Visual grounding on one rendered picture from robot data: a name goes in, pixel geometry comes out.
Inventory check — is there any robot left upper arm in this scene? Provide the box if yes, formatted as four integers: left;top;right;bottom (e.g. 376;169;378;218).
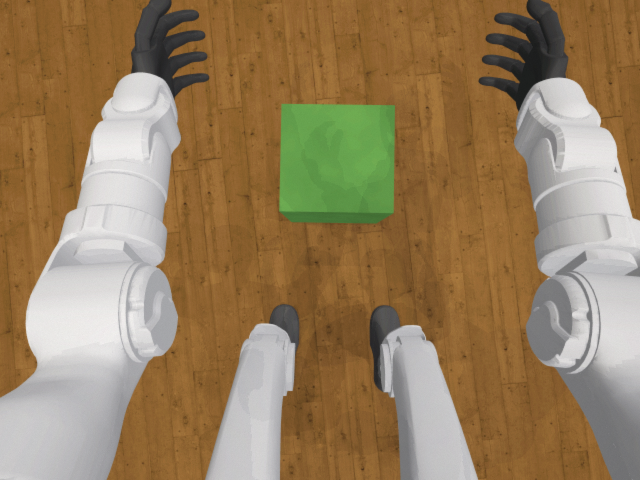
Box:
0;261;178;480

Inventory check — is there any right robot foot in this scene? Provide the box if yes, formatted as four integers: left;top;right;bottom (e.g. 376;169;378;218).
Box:
370;305;400;393

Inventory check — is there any carton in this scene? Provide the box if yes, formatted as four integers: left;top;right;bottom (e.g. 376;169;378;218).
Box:
279;104;395;224

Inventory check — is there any robot right upper arm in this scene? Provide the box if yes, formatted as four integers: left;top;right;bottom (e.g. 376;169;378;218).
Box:
526;271;640;480

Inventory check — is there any right robot hand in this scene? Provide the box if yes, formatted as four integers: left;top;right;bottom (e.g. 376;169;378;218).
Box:
479;0;568;111

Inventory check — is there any robot right forearm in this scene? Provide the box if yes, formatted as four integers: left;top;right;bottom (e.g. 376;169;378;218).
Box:
514;78;640;277

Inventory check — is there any robot left thigh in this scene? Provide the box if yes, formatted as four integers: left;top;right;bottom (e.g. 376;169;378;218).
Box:
205;334;295;480

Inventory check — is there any robot left forearm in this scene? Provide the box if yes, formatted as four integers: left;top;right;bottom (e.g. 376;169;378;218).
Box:
26;72;181;355

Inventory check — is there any left robot hand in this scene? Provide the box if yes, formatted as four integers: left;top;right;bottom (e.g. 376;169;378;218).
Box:
131;0;209;100

